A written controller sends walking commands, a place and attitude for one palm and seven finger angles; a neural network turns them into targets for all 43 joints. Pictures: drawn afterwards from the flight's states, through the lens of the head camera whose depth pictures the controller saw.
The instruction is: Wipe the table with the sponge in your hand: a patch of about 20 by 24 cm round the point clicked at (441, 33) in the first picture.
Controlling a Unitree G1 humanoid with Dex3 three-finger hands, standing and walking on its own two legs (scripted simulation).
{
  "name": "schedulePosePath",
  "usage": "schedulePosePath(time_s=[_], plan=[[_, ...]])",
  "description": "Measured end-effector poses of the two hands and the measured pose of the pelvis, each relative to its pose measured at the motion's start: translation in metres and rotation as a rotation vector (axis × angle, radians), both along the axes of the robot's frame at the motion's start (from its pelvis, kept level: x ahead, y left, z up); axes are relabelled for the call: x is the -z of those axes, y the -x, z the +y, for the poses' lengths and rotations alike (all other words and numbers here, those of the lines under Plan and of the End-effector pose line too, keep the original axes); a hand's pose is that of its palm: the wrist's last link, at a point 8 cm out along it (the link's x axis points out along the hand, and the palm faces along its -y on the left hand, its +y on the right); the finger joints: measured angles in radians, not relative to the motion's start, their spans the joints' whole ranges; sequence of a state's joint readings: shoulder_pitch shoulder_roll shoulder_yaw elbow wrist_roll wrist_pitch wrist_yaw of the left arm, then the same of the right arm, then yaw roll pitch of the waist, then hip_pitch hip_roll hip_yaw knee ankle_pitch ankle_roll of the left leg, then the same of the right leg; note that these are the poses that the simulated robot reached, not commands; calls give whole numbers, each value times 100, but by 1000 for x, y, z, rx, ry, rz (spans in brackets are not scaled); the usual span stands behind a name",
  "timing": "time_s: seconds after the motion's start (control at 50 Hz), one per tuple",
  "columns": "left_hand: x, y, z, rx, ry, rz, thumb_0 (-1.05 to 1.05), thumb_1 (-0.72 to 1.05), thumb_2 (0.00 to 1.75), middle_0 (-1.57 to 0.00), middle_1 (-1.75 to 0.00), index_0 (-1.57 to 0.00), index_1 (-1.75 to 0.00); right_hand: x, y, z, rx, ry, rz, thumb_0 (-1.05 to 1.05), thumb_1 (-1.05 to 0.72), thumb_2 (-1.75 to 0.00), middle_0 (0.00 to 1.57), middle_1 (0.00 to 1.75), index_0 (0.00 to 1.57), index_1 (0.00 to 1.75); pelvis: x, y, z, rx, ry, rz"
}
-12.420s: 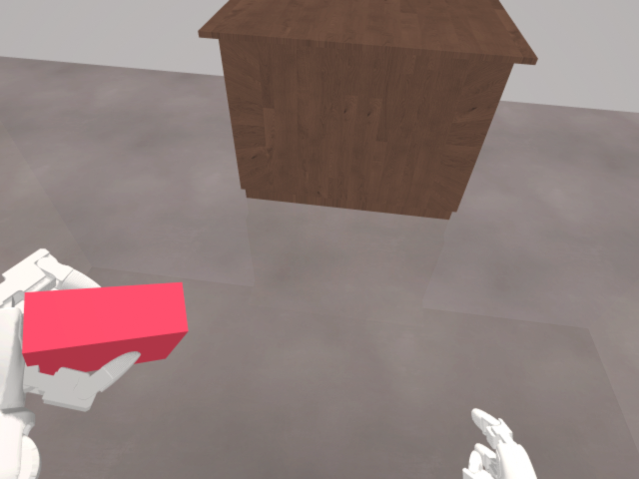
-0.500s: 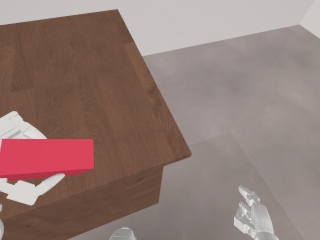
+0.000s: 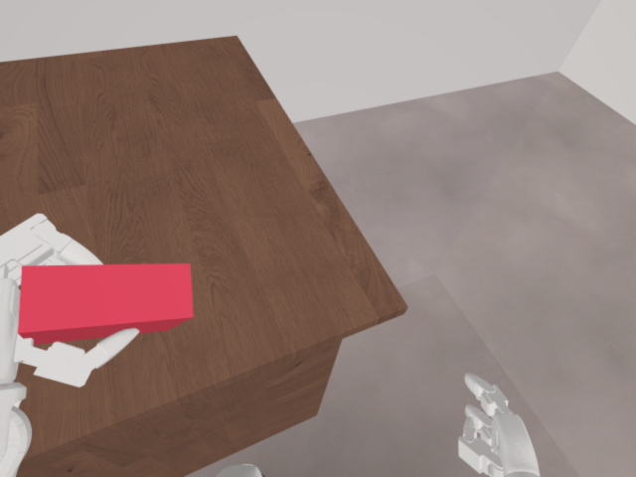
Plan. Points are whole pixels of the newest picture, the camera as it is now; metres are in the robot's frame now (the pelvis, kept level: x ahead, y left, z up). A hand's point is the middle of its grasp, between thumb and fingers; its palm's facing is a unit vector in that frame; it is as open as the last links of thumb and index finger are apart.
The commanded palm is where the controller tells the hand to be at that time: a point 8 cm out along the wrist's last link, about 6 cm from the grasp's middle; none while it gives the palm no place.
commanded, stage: come to a stop and stand still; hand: left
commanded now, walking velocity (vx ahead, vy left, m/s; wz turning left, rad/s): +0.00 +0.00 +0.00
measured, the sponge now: (132, 303) +0.24 +0.20 +0.14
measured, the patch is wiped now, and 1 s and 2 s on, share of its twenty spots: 0.00 0.00 0.00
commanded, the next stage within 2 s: look again from close up in 0.90 s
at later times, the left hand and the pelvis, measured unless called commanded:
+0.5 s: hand (44, 301) +0.23 +0.26 +0.16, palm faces +0.42 -0.83 -0.37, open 9.3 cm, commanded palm +0.16 +0.29 +0.18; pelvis +0.01 +0.00 +0.00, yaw +2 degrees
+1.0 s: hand (72, 290) +0.24 +0.24 +0.17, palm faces +0.42 -0.82 -0.40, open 9.3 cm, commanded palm +0.18 +0.27 +0.18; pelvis +0.03 -0.01 +0.01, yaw +2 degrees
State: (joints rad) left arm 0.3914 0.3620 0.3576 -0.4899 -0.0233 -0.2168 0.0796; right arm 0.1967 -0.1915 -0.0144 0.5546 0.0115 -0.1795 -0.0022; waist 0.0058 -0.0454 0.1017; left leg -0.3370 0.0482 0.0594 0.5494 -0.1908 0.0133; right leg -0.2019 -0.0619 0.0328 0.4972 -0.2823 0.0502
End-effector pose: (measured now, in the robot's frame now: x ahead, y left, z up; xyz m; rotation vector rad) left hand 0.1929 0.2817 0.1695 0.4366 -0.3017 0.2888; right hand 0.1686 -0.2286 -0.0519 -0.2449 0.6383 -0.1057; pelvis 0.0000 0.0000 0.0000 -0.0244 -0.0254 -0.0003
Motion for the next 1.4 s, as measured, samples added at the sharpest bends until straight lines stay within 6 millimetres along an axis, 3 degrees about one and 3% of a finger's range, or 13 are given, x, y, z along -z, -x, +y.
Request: schedulePosePath(time_s=[0.08, 0.2, 0.34, 0.44, 0.54, 0.66, 0.82, 1.0, 1.4], plan=[[4, 10, 8, 18, -33, 15, -1, -43, 104, -81, -139, -82, -139, 1, 1, 17, -19, 1, 16, 1, -90, -90, 20, 30, 21, 30, 0, 2, 6, -26, 8, 3], [-15, 29, 38, -121, -77, -65, -1, -43, 104, -81, -139, -82, -139, 12, -4, 38, -95, -15, 72, 1, -90, -90, 20, 30, 21, 30, 0, 1, 9, -43, 22, 1], [-7, 24, 34, -161, 20, -70, -1, -43, 104, -81, -139, -82, -139, 12, -20, 49, -137, -32, 62, 1, -90, -90, 20, 30, 21, 30, -3, -4, 11, -46, 19, -2], [-1, 12, 23, -113, 20, -26, -1, -43, 104, -81, -139, -82, -139, 4, -32, 44, -119, -34, 24, 1, -90, -90, 20, 30, 21, 30, -4, -7, 7, -45, 16, -1], [-9, 8, 17, -87, -25, -20, -1, -43, 104, -81, -139, -82, -139, 0, -37, 31, -90, -23, 14, 1, -90, -90, 20, 30, 21, 30, -4, -12, 2, -42, 12, 3], [-15, 8, 12, -100, -44, -14, -1, -43, 104, -81, -139, -82, -139, 3, -36, 12, -61, -8, 41, 1, -90, -90, 20, 30, 21, 30, -5, -17, -4, -41, 8, 4], [-7, 4, 3, -121, -9, 30, -1, -43, 104, -81, -139, -82, -139, 9, -31, -4, -24, -8, 71, 1, -90, -90, 20, 30, 21, 30, -5, -23, -10, -40, 5, -1], [-13, -1, -3, -109, -25, 25, -1, -43, 104, -81, -139, -82, -139, 12, -32, -5, -8, -26, 78, 1, -90, -90, 20, 30, 21, 30, -5, -27, -14, -40, 1, -2], [-8, -7, 3, -120, -9, 38, -1, -43, 104, -81, -139, -82, -139, 11, -44, 5, -18, -29, 81, 1, -90, -90, 20, 30, 21, 30, -5, -32, -10, -41, 0, 2]])
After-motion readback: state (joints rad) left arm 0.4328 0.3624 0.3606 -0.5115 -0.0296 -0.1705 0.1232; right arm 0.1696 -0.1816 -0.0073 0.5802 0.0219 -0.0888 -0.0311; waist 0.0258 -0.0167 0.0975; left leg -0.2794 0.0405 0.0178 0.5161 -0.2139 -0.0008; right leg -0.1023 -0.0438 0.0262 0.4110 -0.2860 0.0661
